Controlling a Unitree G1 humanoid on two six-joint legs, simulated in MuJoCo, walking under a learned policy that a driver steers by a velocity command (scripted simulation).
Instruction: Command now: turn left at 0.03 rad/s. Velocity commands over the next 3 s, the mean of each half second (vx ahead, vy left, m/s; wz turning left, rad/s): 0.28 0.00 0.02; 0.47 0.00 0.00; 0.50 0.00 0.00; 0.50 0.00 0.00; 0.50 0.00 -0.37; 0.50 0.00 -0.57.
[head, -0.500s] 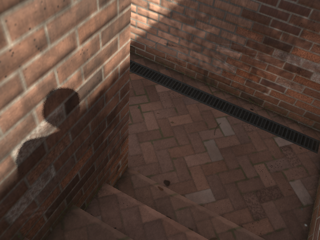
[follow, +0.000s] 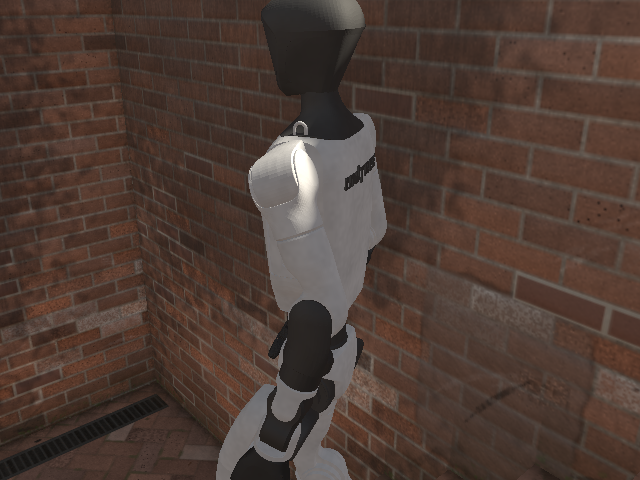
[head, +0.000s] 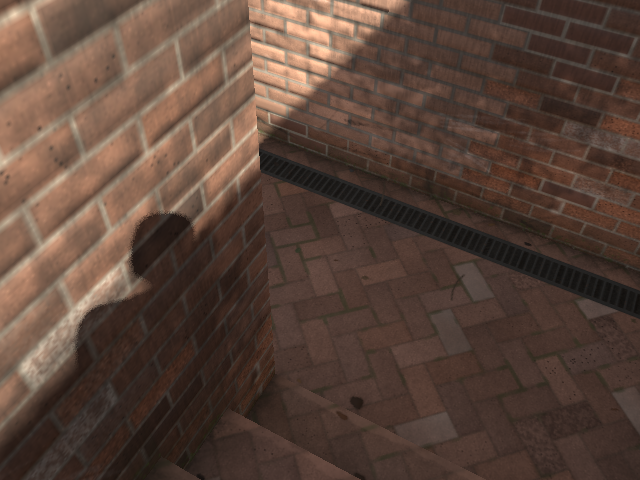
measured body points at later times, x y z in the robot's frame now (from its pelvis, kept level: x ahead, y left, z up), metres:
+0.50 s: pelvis +0.06 -0.01 -0.02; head +0.06 +0.01 +0.43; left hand +0.15 +0.24 -0.14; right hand +0.21 -0.25 -0.12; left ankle +0.02 +0.10 -0.73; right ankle -0.06 -0.14 -0.71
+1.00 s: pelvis +0.18 -0.11 -0.22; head +0.18 -0.11 +0.23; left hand +0.10 +0.13 -0.36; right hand +0.27 -0.36 -0.36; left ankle +0.14 +0.06 -0.64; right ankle +0.15 -0.20 -0.93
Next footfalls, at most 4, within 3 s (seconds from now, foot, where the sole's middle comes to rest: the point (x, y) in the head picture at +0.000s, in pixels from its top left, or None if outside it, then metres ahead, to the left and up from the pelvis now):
0.90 right None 0.19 -0.20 -0.96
1.28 left None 0.40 0.04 -0.96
1.68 right None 0.47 -0.21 -1.15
2.18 left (318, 435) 0.87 0.02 -1.34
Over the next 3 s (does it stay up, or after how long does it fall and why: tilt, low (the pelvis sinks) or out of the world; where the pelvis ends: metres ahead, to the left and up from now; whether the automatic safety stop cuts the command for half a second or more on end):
stays up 1.13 -0.28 -0.77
